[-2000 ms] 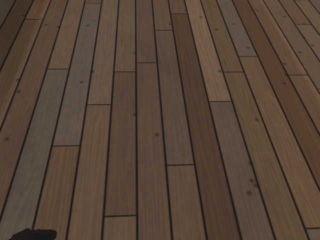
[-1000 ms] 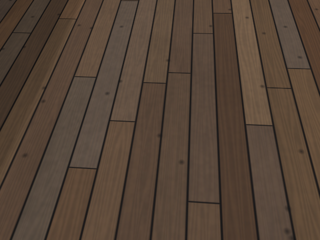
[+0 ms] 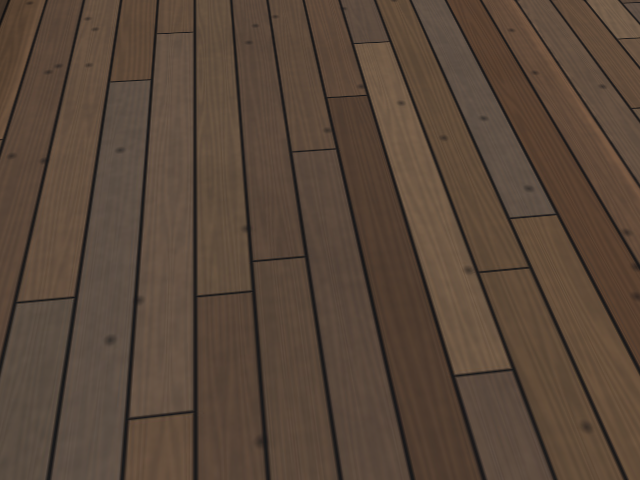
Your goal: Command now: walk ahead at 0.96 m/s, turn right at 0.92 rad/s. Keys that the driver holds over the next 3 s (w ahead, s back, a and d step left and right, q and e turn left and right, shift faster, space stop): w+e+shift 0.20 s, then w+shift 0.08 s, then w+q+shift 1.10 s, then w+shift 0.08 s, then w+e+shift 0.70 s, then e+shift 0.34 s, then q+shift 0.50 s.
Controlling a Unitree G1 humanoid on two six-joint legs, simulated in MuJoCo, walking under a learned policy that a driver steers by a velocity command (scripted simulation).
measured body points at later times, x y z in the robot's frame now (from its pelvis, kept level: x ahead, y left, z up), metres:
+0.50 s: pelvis +0.46 +0.02 +0.02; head +0.48 +0.00 +0.47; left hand +0.74 +0.19 -0.05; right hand +0.33 -0.25 -0.11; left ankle +0.46 +0.14 -0.72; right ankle +0.46 -0.11 -0.65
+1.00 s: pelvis +0.91 -0.08 -0.01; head +0.94 -0.07 +0.44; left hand +0.80 +0.20 -0.13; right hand +1.20 -0.29 -0.06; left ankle +1.09 +0.02 -0.67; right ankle +0.72 -0.20 -0.72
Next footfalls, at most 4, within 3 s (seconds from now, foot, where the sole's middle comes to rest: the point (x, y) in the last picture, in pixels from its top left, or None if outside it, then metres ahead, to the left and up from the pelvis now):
0.28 left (267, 472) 0.50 0.13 -0.76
0.66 right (420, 361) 0.76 -0.20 -0.76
1.08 left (334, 222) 1.18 0.00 -0.76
1.50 right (331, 118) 1.62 0.01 -0.76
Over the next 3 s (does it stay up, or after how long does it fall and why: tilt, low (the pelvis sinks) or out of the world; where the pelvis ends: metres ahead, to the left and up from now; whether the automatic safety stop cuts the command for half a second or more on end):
stays up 2.31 0.36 0.01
